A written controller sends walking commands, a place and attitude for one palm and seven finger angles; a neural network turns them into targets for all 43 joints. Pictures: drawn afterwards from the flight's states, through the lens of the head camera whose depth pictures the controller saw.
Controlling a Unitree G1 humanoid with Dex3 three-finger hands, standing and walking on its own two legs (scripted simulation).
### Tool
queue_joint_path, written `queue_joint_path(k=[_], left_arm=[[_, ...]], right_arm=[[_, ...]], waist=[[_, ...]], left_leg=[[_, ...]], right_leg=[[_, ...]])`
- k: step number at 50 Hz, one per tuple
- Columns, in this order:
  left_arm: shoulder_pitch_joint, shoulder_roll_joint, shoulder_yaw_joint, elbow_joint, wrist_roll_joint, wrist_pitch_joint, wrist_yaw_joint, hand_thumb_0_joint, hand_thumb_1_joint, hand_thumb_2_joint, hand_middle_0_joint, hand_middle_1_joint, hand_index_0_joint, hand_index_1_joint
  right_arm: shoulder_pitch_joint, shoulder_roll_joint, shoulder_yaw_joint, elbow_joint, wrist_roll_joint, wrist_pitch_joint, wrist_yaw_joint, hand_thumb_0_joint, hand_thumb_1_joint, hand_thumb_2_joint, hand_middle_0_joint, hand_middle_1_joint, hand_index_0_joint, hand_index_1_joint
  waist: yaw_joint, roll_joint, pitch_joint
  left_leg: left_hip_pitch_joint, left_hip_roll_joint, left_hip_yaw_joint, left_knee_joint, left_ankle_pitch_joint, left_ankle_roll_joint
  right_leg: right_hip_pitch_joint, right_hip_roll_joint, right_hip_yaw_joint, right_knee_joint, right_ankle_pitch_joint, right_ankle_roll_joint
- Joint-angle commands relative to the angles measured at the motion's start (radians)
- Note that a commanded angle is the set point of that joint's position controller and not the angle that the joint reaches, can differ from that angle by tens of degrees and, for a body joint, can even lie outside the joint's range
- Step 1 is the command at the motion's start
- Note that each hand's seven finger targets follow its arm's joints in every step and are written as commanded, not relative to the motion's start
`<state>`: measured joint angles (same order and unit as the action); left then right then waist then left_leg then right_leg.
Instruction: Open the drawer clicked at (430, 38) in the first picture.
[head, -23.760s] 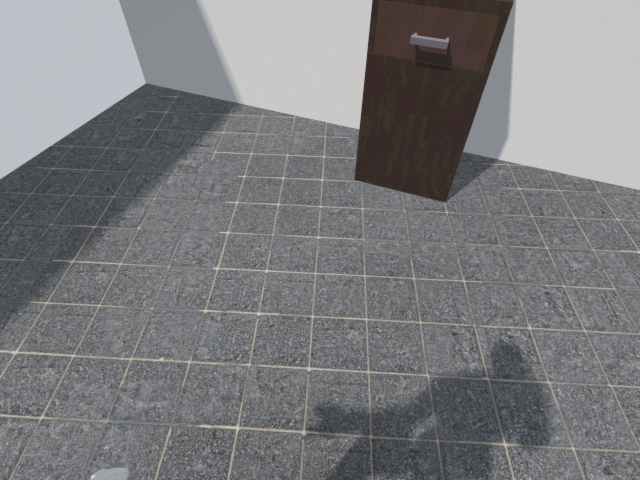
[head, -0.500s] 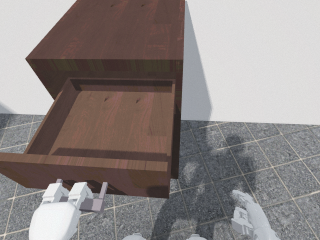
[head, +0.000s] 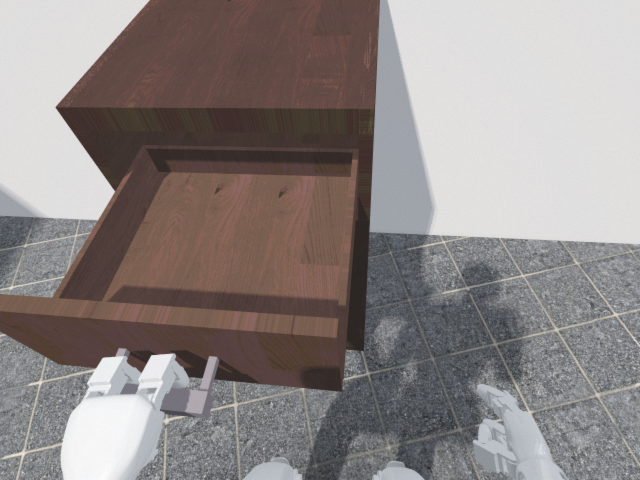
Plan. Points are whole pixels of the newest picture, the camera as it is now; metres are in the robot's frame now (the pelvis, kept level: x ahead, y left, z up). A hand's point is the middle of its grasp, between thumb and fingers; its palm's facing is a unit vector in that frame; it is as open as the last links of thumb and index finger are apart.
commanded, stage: open the thumb to release the handle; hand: left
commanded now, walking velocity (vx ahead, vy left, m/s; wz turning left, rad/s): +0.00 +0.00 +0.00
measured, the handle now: (159, 380) +0.23 +0.21 +0.03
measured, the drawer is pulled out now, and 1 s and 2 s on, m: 0.30 0.30 0.30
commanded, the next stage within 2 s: lift the hand off the handle in 0.32 s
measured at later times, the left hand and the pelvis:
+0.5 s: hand (145, 435) +0.17 +0.22 +0.01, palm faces +0.02 -0.09 -1.00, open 13.6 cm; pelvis -0.01 +0.00 +0.01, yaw +1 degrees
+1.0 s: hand (134, 421) +0.18 +0.22 +0.04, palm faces +0.02 -0.10 -0.99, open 13.8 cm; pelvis -0.01 +0.00 +0.02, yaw +1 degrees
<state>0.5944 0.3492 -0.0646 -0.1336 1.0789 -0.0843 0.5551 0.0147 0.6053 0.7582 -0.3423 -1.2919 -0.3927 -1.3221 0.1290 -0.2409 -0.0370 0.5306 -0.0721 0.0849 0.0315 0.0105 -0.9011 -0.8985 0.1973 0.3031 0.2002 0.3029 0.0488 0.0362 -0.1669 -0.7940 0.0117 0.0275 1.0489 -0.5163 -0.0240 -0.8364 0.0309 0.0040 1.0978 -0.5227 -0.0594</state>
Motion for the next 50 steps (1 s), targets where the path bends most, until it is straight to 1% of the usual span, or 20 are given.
queue_joint_path(k=[1,8,11,13,17,20,21,23,24,28,29,32,35,36,38,41,43,47,49,50], left_arm=[[0.046,0.134,0.128,-0.153,-0.014,0.045,0.044,0.000,0.200,0.600,-0.350,-1.275,-0.350,-1.275],[0.019,0.161,0.142,-0.132,-0.018,0.046,0.022,0.000,-0.290,0.390,-0.315,-1.222,-0.315,-1.222],[0.036,0.160,0.149,-0.122,-0.016,0.034,0.018,0.000,-0.500,0.300,-0.300,-1.200,-0.300,-1.200],[0.009,0.163,0.153,-0.115,-0.018,0.029,0.017,0.000,-0.500,0.300,-0.300,-1.200,-0.300,-1.200],[-0.027,0.157,0.150,-0.119,-0.009,0.020,0.023,0.000,-0.500,0.300,-0.300,-1.200,-0.300,-1.200],[0.002,0.160,0.156,-0.109,-0.009,0.020,0.030,0.000,-0.500,0.300,-0.300,-1.200,-0.300,-1.200],[-0.032,0.114,0.102,-0.081,-0.006,0.026,0.027,0.000,-0.500,0.300,-0.300,-1.200,-0.300,-1.200],[-0.069,0.153,0.145,-0.087,-0.003,0.024,0.032,0.000,-0.500,0.300,-0.300,-1.200,-0.300,-1.200],[-0.058,0.139,0.127,-0.084,0.001,0.027,0.034,0.000,-0.500,0.300,-0.300,-1.200,-0.300,-1.200],[-0.102,0.161,0.140,-0.078,-0.002,0.048,0.036,0.000,-0.500,0.300,-0.300,-1.200,-0.300,-1.200],[-0.120,0.159,0.134,-0.072,-0.003,0.050,0.032,0.000,-0.500,0.300,-0.300,-1.200,-0.300,-1.200],[-0.157,0.180,0.153,-0.051,-0.006,0.061,0.027,0.000,-0.500,0.300,-0.300,-1.200,-0.300,-1.200],[-0.208,0.161,0.125,-0.062,-0.007,0.058,0.020,0.000,-0.500,0.300,-0.300,-1.200,-0.300,-1.200],[-0.182,0.164,0.134,-0.036,-0.008,0.061,0.019,0.000,-0.500,0.300,-0.300,-1.200,-0.300,-1.200],[-0.222,0.196,0.152,-0.097,-0.011,0.060,0.016,0.000,-0.500,0.300,-0.300,-1.200,-0.300,-1.200],[-0.219,0.198,0.146,-0.136,-0.020,0.064,0.005,0.000,-0.500,0.300,-0.300,-1.200,-0.300,-1.200],[-0.203,0.210,0.160,-0.165,-0.032,0.061,-0.003,0.000,-0.500,0.300,-0.300,-1.200,-0.300,-1.200],[-0.189,0.206,0.160,-0.149,-0.047,0.070,-0.032,0.000,-0.500,0.300,-0.300,-1.200,-0.300,-1.200],[-0.190,0.189,0.137,-0.183,-0.054,0.069,-0.046,0.000,-0.500,0.300,-0.300,-1.200,-0.300,-1.200],[-0.212,0.210,0.153,-0.202,-0.057,0.065,-0.050,0.000,-0.500,0.300,-0.300,-1.200,-0.300,-1.200]], right_arm=[[-0.096,-0.084,-0.019,-0.171,0.012,-0.044,-0.016,0.000,-0.900,-0.900,0.200,0.300,0.200,0.300],[-0.109,-0.079,-0.004,-0.169,0.017,-0.046,-0.025,0.000,-0.900,-0.900,0.200,0.300,0.200,0.300],[-0.108,-0.077,-0.007,-0.167,0.020,-0.046,-0.026,0.000,-0.900,-0.900,0.200,0.300,0.200,0.300],[-0.112,-0.078,-0.005,-0.163,0.016,-0.045,-0.025,0.000,-0.900,-0.900,0.200,0.300,0.200,0.300],[-0.106,-0.080,-0.013,-0.161,0.014,-0.046,-0.022,0.000,-0.900,-0.900,0.200,0.300,0.200,0.300],[-0.111,-0.079,-0.013,-0.163,0.014,-0.044,-0.021,0.000,-0.900,-0.900,0.200,0.300,0.200,0.300],[-0.109,-0.079,-0.014,-0.157,0.012,-0.044,-0.020,0.000,-0.900,-0.900,0.200,0.300,0.200,0.300],[-0.113,-0.083,-0.017,-0.151,0.011,-0.045,-0.024,0.000,-0.900,-0.900,0.200,0.300,0.200,0.300],[-0.109,-0.082,-0.020,-0.155,0.013,-0.046,-0.026,0.000,-0.900,-0.900,0.200,0.300,0.200,0.300],[-0.116,-0.081,-0.015,-0.147,0.016,-0.044,-0.035,0.000,-0.900,-0.900,0.200,0.300,0.200,0.300],[-0.113,-0.082,-0.017,-0.143,0.021,-0.045,-0.041,0.000,-0.900,-0.900,0.200,0.300,0.200,0.300],[-0.119,-0.082,-0.014,-0.138,0.026,-0.043,-0.051,0.000,-0.900,-0.900,0.200,0.300,0.200,0.300],[-0.121,-0.078,-0.013,-0.129,0.023,-0.044,-0.054,0.000,-0.900,-0.900,0.200,0.300,0.200,0.300],[-0.117,-0.076,-0.015,-0.130,0.026,-0.045,-0.058,0.000,-0.900,-0.900,0.200,0.300,0.200,0.300],[-0.126,-0.078,-0.011,-0.132,0.023,-0.042,-0.059,0.000,-0.900,-0.900,0.200,0.300,0.200,0.300],[-0.129,-0.073,-0.010,-0.138,0.029,-0.043,-0.062,0.000,-0.900,-0.900,0.200,0.300,0.200,0.300],[-0.129,-0.071,-0.005,-0.143,0.027,-0.045,-0.062,0.000,-0.900,-0.900,0.200,0.300,0.200,0.300],[-0.137,-0.075,-0.002,-0.141,0.034,-0.045,-0.062,0.000,-0.900,-0.900,0.200,0.300,0.200,0.300],[-0.140,-0.072,-0.003,-0.147,0.036,-0.047,-0.059,0.000,-0.900,-0.900,0.200,0.300,0.200,0.300],[-0.138,-0.074,-0.001,-0.145,0.034,-0.048,-0.057,0.000,-0.900,-0.900,0.200,0.300,0.200,0.300]], waist=[[0.013,-0.070,-0.174],[0.023,-0.084,-0.159],[0.030,-0.049,-0.133],[0.020,-0.074,-0.131],[0.016,-0.033,-0.140],[0.028,-0.034,-0.143],[0.004,-0.057,-0.121],[0.013,-0.069,-0.155],[0.012,-0.049,-0.147],[0.010,-0.075,-0.173],[0.004,-0.064,-0.145],[0.002,-0.086,-0.138],[0.001,-0.058,-0.161],[0.002,-0.075,-0.134],[0.009,-0.058,-0.177],[0.010,-0.023,-0.148],[0.016,-0.036,-0.163],[0.009,-0.042,-0.103],[0.013,-0.029,-0.097],[0.015,-0.033,-0.115]], left_leg=[[0.158,-0.057,-0.005,-0.108,0.249,0.048],[0.157,-0.063,0.001,-0.132,0.227,0.048],[0.152,-0.063,0.002,-0.140,0.218,0.049],[0.150,-0.063,0.003,-0.134,0.213,0.050],[0.165,-0.059,-0.002,-0.137,0.208,0.048],[0.156,-0.063,0.000,-0.134,0.213,0.046],[0.141,-0.059,-0.002,-0.126,0.201,0.050],[0.141,-0.059,-0.002,-0.123,0.204,0.048],[0.136,-0.059,-0.001,-0.123,0.199,0.051],[0.138,-0.062,0.003,-0.125,0.193,0.050],[0.130,-0.061,0.001,-0.129,0.182,0.052],[0.128,-0.059,0.000,-0.141,0.166,0.053],[0.149,-0.060,0.004,-0.144,0.168,0.053],[0.144,-0.059,0.003,-0.148,0.165,0.055],[0.172,-0.062,0.005,-0.162,0.172,0.053],[0.209,-0.061,0.004,-0.186,0.171,0.054],[0.228,-0.061,0.006,-0.197,0.190,0.055],[0.241,-0.056,0.001,-0.231,0.189,0.055],[0.258,-0.055,0.002,-0.248,0.189,0.055],[0.275,-0.055,0.002,-0.255,0.195,0.054]], right_leg=[[0.167,-0.004,0.046,-0.230,0.367,0.015],[0.206,-0.012,0.076,-0.266,0.358,0.020],[0.213,-0.010,0.072,-0.276,0.341,0.017],[0.200,-0.014,0.081,-0.283,0.334,0.021],[0.175,-0.008,0.071,-0.277,0.298,0.013],[0.178,-0.007,0.069,-0.269,0.305,0.014],[0.159,-0.011,0.056,-0.268,0.303,0.019],[0.167,-0.010,0.071,-0.263,0.308,0.020],[0.176,-0.011,0.059,-0.263,0.314,0.019],[0.192,-0.017,0.071,-0.273,0.310,0.025],[0.190,-0.017,0.069,-0.281,0.303,0.024],[0.198,-0.017,0.072,-0.302,0.270,0.027],[0.192,-0.021,0.070,-0.304,0.258,0.029],[0.199,-0.016,0.059,-0.309,0.260,0.029],[0.225,-0.021,0.076,-0.321,0.253,0.029],[0.230,-0.018,0.067,-0.350,0.220,0.025],[0.257,-0.022,0.070,-0.360,0.248,0.026],[0.272,-0.020,0.072,-0.396,0.242,0.027],[0.285,-0.022,0.067,-0.406,0.241,0.028],[0.291,-0.023,0.063,-0.408,0.232,0.028]])
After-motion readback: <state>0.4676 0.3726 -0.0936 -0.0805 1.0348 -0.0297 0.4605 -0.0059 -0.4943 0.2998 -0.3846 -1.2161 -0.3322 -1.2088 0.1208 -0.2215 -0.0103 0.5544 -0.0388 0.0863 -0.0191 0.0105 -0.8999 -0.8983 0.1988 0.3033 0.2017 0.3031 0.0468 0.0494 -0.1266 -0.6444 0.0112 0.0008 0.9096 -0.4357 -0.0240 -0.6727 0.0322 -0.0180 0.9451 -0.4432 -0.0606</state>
